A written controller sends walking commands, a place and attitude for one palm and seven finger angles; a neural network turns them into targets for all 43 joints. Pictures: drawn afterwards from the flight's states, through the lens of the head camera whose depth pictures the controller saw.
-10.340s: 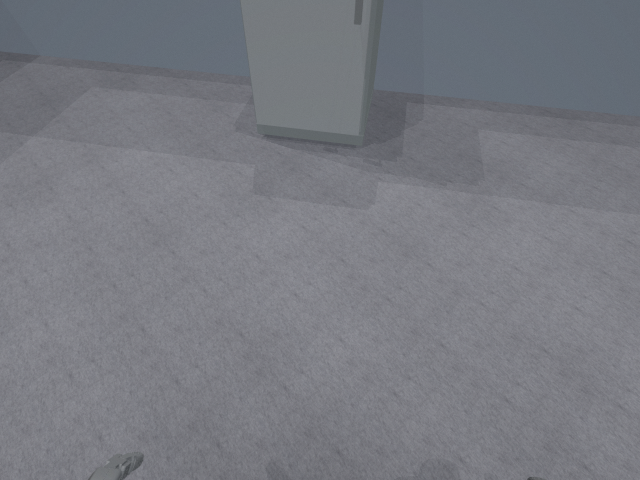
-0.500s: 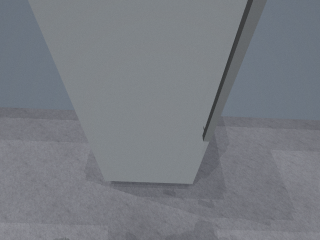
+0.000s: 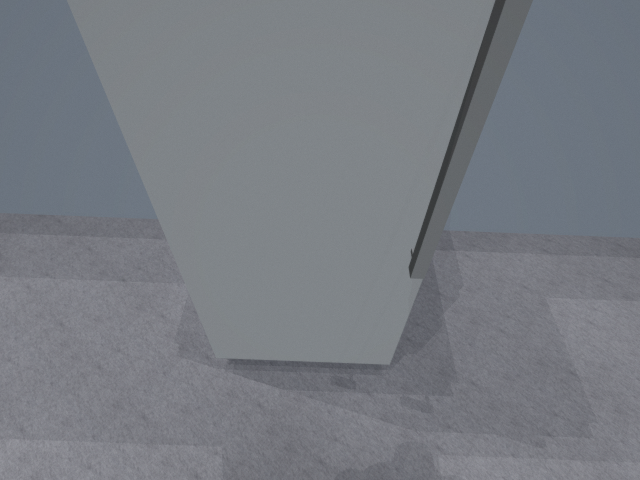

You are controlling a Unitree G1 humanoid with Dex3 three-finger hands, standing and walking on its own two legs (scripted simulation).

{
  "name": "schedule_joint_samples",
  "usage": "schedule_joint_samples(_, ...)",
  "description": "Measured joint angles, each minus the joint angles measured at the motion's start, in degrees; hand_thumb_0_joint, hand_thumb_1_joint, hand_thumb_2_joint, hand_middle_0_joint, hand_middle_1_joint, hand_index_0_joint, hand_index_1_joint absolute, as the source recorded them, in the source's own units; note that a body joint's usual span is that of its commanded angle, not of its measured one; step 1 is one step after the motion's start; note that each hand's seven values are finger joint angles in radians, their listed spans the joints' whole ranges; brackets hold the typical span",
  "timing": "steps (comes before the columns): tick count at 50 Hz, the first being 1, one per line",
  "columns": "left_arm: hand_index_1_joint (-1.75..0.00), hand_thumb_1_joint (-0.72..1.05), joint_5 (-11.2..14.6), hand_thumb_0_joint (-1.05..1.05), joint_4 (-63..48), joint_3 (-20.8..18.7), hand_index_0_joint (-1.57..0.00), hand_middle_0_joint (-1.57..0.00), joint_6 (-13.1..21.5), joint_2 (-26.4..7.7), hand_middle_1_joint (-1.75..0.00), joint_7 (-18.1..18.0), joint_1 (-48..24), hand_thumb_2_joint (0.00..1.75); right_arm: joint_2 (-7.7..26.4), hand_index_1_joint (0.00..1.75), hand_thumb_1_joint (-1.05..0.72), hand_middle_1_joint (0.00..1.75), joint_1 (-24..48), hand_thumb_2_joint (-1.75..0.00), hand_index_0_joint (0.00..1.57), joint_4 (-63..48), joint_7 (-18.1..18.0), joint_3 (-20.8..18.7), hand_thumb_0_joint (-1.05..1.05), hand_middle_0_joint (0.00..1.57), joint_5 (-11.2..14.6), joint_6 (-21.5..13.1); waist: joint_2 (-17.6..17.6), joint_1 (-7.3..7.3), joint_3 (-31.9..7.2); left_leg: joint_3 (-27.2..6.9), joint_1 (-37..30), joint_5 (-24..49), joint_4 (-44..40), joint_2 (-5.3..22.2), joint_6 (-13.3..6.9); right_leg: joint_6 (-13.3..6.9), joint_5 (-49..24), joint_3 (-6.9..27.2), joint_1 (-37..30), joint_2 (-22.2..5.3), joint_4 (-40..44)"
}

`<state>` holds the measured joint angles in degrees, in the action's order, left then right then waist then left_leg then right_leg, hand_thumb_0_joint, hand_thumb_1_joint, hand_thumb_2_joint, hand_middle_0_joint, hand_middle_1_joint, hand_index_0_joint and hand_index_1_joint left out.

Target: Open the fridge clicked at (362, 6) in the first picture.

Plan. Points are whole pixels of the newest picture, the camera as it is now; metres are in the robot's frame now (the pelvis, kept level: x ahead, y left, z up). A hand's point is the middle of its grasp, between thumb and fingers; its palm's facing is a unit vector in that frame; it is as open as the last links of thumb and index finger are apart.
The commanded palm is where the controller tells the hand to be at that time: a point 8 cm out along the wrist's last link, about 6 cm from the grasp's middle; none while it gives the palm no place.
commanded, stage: look again from close up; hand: right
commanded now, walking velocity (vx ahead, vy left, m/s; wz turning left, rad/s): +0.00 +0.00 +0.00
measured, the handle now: (448, 164) +0.54 -0.15 +0.11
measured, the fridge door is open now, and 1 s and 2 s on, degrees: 0 0 0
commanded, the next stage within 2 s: shuffle to correct the standing spot in 0.22 s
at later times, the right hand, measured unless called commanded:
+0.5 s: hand out of the picture +0.06 -0.23 -0.17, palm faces -0.03 +0.96 -0.28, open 7.4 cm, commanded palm none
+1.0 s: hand out of the picture +0.10 -0.20 -0.18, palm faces -0.03 +0.97 -0.25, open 7.4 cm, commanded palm none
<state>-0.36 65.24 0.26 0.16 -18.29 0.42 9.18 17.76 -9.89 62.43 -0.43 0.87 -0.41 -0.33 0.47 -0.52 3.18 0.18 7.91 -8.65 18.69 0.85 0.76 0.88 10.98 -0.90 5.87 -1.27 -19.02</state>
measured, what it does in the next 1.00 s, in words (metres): shifts its weight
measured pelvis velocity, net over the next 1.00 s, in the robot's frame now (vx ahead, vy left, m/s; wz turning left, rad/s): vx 0.06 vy -0.01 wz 0.03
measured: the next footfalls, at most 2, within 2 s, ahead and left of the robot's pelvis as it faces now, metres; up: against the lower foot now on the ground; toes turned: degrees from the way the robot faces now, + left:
none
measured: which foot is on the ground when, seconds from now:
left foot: down 0.00-1.00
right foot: down 0.00-1.00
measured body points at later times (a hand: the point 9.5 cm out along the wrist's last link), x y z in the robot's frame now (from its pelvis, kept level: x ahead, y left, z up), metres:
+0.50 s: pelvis +0.02 -0.01 +0.00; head +0.02 -0.02 +0.45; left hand +0.05 +0.25 -0.15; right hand +0.06 -0.28 -0.15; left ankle +0.02 +0.13 -0.75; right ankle -0.01 -0.13 -0.75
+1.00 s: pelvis +0.06 -0.01 -0.01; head +0.11 +0.00 +0.44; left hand +0.04 +0.21 -0.17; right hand +0.10 -0.25 -0.16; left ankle +0.05 +0.12 -0.73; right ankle -0.01 -0.13 -0.75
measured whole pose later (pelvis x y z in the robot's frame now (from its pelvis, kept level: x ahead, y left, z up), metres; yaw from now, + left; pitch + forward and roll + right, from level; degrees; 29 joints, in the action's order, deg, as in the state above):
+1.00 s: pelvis +0.06 -0.01 -0.01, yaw +2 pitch +0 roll +0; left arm -0.7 62.4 -2.1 0.4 -8.1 -2.9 15.6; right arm 10.0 -12.9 58.8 -2.2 -2.1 -0.8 1.8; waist 1.4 -1.3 6.7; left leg 2.2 17.0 -21.3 37.8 1.5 0.5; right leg -0.2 20.4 -3.6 4.5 -1.8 -24.8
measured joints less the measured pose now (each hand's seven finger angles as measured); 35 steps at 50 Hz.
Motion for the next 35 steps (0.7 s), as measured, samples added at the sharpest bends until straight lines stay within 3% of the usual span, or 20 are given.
schedule_joint_samples(20,-0.30,0.90,-0.09,0.00,0.04,0.13,-0.20,-0.20,0.35,1.23,-0.29,-0.18,-0.37,0.90,-0.46,0.30,-0.91,0.30,0.36,-0.89,0.20,0.29,-0.55,0.05,0.00,0.20,-0.01,-0.08,-0.68,0.06,-0.58,-0.43,0.46,-0.61,0.43,1.10,1.09,-0.94,0.62,-0.38,0.39,1.10,-0.35)
schedule_joint_samples(29,-0.30,0.90,-0.50,0.00,0.42,0.63,-0.20,-0.20,-0.21,5.27,-0.29,0.07,4.02,0.90,-4.30,0.30,-0.91,0.30,-4.63,-0.89,0.20,0.73,-0.07,0.13,0.00,0.20,-0.47,0.70,-0.98,0.55,-2.99,-1.44,1.68,-6.17,6.52,1.10,1.19,-1.30,5.96,-1.37,0.65,1.08,-5.28)
schedule_joint_samples(35,-0.30,0.90,-0.17,0.00,1.28,0.77,-0.20,-0.20,0.47,8.20,-0.29,-0.77,7.13,0.90,-7.27,0.30,-0.91,0.30,-7.87,-0.89,0.20,1.64,-0.46,-0.15,0.00,0.20,-0.32,0.32,-0.91,0.51,-1.91,-1.65,1.45,-10.19,10.10,0.83,1.29,-1.38,10.29,-1.60,0.38,0.75,-9.11)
